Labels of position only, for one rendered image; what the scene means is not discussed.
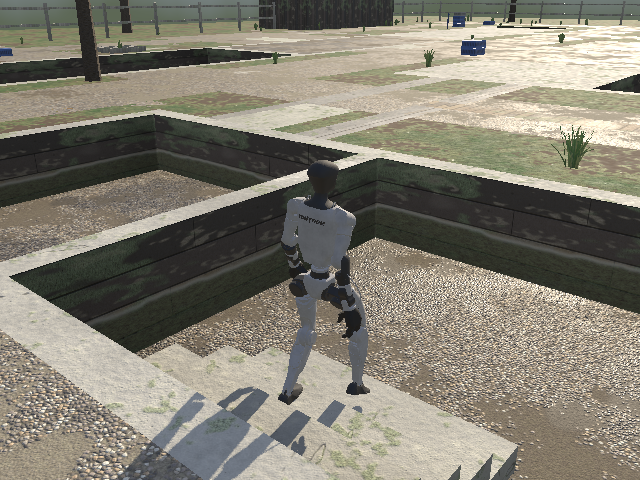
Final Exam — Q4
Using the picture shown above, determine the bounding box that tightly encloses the left robot shin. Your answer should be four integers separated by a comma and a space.
282, 328, 312, 397

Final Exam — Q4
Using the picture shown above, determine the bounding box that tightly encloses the left robot hand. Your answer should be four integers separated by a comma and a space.
288, 262, 308, 279

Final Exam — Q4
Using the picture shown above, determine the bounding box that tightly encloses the robot left upper arm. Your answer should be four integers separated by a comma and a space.
281, 197, 307, 247

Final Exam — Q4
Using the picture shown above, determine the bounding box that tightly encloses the right robot forearm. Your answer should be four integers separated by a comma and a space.
335, 255, 356, 311

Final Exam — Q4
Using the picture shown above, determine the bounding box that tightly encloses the robot right upper arm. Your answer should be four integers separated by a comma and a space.
331, 207, 356, 269

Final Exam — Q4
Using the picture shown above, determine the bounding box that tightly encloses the robot right foot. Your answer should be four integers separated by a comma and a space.
346, 382, 370, 395

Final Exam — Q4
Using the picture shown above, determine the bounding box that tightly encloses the right robot hand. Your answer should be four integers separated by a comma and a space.
337, 308, 362, 338

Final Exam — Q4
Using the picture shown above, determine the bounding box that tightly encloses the left robot forearm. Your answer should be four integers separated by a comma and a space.
281, 234, 301, 268

